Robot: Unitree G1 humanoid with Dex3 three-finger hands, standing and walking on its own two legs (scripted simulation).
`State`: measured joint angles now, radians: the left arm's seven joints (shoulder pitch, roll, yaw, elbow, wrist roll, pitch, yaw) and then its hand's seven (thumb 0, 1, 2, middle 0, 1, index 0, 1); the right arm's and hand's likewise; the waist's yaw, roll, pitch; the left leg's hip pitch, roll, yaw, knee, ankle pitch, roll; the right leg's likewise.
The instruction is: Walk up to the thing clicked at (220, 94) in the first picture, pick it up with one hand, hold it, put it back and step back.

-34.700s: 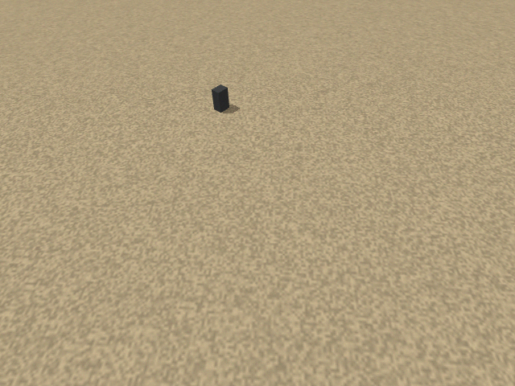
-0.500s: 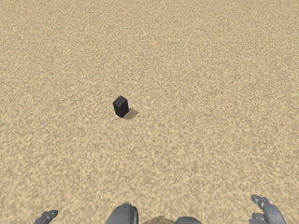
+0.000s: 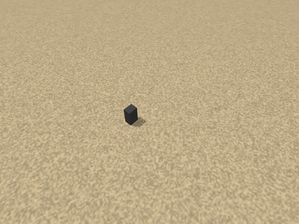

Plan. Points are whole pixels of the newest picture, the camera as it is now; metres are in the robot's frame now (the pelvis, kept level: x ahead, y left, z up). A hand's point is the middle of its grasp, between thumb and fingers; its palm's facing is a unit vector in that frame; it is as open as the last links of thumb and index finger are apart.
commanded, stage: step back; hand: left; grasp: from the side
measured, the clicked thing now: (131, 114) +1.05 +0.19 -0.69
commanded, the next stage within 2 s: stand in 0.74 s
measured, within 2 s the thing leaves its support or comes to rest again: neither
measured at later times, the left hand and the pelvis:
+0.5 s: hand out of the picture +0.11 +0.27 -0.16, palm faces +0.01 -0.94 -0.34, open 7.4 cm; pelvis +0.04 +0.01 +0.00, yaw -1 degrees
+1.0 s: hand (69, 223) +0.16 +0.26 -0.14, palm faces -0.05 -0.94 -0.33, open 7.4 cm; pelvis +0.04 +0.01 +0.02, yaw -1 degrees
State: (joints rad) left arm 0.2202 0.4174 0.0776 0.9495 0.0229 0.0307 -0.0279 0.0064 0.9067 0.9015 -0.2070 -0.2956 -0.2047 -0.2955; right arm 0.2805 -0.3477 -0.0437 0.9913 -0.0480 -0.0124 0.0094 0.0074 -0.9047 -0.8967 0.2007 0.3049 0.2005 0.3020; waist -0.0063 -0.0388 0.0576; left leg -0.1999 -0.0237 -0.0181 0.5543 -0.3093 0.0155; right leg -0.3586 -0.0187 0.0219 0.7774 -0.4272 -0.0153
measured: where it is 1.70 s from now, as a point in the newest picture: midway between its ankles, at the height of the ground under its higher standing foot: outside the picture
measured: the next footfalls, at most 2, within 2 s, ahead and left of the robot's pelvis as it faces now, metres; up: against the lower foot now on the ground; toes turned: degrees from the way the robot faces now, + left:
none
